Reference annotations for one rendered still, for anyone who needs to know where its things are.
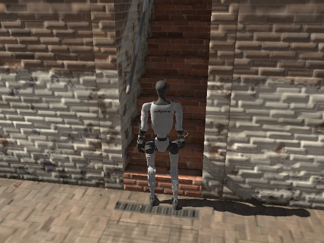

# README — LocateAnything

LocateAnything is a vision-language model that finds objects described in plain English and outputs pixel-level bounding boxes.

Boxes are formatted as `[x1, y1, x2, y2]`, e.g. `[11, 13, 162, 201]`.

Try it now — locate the right robot forearm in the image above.
[177, 124, 185, 142]

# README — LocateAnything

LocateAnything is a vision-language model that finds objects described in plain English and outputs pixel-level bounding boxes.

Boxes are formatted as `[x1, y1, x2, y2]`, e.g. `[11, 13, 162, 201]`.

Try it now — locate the left robot thigh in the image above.
[145, 141, 156, 177]

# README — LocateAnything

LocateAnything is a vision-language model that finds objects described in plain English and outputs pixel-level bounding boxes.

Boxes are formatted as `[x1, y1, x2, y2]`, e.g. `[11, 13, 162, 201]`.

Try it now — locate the right robot upper arm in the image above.
[173, 102, 183, 131]

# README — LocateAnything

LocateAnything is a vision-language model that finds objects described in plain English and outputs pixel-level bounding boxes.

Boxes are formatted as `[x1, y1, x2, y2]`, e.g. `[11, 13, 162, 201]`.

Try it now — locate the left robot forearm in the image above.
[137, 124, 146, 144]

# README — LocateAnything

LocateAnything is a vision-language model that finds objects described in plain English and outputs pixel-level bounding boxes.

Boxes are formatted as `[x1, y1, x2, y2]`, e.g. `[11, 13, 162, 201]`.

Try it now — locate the robot right hand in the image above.
[175, 139, 185, 149]

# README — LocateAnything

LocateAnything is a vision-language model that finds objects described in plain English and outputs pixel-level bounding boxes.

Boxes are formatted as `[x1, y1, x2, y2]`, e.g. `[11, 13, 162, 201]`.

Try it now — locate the left robot upper arm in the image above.
[141, 102, 151, 131]

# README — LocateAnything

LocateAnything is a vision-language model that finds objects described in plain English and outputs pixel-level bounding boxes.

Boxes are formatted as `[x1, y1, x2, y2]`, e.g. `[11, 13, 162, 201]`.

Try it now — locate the robot left hand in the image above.
[137, 142, 146, 153]

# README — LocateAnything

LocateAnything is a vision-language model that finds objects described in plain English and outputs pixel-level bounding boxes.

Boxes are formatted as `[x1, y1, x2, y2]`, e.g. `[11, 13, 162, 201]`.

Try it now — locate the robot right foot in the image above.
[172, 197, 179, 210]

